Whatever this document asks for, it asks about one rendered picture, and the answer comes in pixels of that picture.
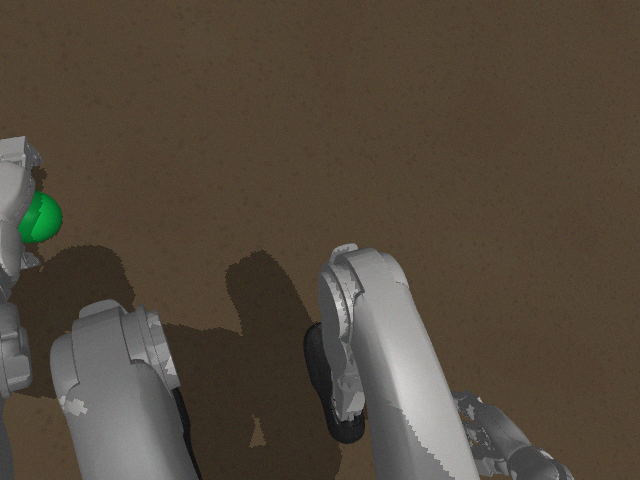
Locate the right robot foot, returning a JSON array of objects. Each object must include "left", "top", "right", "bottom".
[{"left": 303, "top": 323, "right": 365, "bottom": 444}]

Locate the left robot hand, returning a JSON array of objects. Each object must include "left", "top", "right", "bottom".
[{"left": 0, "top": 136, "right": 42, "bottom": 270}]

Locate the right robot hand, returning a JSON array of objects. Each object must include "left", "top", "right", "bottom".
[{"left": 451, "top": 389, "right": 533, "bottom": 477}]

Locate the left robot arm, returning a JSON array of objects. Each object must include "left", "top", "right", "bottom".
[{"left": 0, "top": 220, "right": 33, "bottom": 480}]

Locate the right robot arm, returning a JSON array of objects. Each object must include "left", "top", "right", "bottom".
[{"left": 507, "top": 446, "right": 574, "bottom": 480}]

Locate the left robot foot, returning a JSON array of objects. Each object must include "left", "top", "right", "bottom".
[{"left": 172, "top": 387, "right": 202, "bottom": 480}]

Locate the ball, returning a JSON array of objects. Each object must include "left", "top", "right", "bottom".
[{"left": 18, "top": 191, "right": 62, "bottom": 243}]

